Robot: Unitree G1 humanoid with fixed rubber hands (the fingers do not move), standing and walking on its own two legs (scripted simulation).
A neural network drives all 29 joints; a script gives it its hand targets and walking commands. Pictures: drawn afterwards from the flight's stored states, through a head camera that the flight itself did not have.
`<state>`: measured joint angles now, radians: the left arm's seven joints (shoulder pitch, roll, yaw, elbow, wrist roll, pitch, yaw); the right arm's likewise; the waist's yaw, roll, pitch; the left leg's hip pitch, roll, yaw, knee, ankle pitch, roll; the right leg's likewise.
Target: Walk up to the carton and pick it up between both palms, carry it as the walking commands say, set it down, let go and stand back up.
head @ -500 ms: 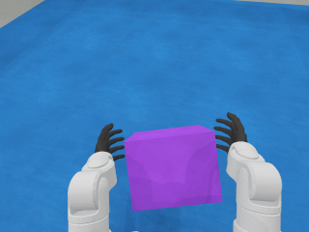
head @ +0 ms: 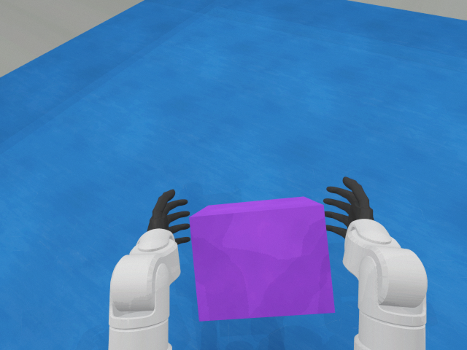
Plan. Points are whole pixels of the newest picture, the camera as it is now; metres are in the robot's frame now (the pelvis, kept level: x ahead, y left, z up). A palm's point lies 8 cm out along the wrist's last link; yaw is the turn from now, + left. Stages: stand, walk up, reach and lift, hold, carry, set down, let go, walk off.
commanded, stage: carry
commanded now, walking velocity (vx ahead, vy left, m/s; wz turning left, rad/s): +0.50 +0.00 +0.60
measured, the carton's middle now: (259, 248) +0.30 -0.02 -0.05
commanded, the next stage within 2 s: none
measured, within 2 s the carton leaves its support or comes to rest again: neither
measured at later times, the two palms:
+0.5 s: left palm (128, 144) +0.48 +0.24 +0.07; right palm (262, 103) +0.58 -0.04 +0.08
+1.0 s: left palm (84, 81) +0.70 +0.40 +0.08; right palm (187, 46) +0.86 +0.16 +0.07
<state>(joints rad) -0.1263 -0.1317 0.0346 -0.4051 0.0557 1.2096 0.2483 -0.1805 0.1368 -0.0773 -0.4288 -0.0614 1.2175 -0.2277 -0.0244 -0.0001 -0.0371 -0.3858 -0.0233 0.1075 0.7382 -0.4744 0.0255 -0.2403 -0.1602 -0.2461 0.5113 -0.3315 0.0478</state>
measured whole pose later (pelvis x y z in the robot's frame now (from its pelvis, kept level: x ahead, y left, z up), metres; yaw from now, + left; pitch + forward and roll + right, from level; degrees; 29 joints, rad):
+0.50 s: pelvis +0.27 +0.02 +0.00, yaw +20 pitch +4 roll +1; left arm -0.13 -0.13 0.05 -0.38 0.05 1.21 0.25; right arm -0.19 0.14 -0.08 -0.40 -0.06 1.21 -0.23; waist -0.03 0.01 0.01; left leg -0.43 -0.03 0.09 0.89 -0.48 0.03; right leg -0.21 -0.12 -0.20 0.49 -0.33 0.02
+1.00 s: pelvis +0.54 +0.13 -0.02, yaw +36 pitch +1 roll -2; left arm -0.18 -0.14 0.04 -0.39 0.06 1.19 0.25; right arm -0.21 0.14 -0.10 -0.43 -0.07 1.18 -0.23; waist -0.04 0.10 0.03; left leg -0.18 -0.03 -0.06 0.84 -0.52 0.06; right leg -0.48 -0.05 -0.17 0.56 -0.08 -0.04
